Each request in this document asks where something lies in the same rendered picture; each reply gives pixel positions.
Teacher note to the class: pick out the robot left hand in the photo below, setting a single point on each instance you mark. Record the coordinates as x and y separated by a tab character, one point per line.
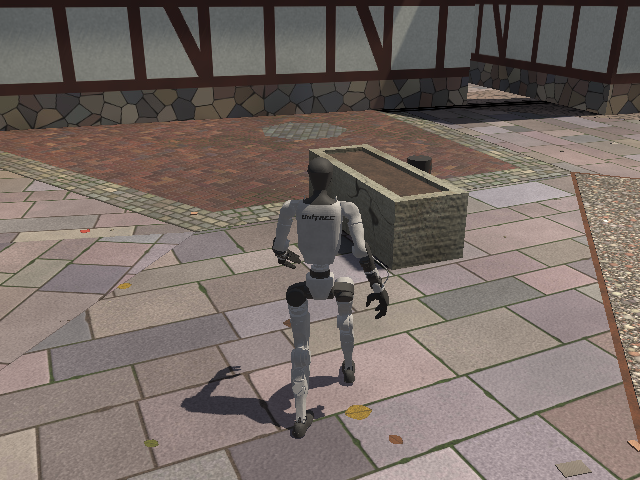
292	257

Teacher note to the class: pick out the robot left forearm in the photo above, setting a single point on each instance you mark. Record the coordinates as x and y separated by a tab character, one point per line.
280	255

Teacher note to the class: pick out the robot left upper arm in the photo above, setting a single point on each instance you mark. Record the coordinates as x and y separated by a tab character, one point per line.
287	211

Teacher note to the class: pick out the right robot thigh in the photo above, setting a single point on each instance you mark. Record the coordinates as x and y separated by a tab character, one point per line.
344	294

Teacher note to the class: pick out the robot right upper arm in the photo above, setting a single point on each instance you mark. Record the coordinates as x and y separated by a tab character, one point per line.
351	212

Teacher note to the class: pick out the left robot thigh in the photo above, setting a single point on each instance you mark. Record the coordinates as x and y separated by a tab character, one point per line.
300	322

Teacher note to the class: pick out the robot thigh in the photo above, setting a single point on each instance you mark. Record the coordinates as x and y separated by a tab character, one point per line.
344	294
300	322

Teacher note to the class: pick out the robot right forearm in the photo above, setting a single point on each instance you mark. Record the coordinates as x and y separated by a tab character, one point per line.
371	271

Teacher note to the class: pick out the robot right hand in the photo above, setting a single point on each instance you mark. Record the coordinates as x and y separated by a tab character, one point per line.
383	300

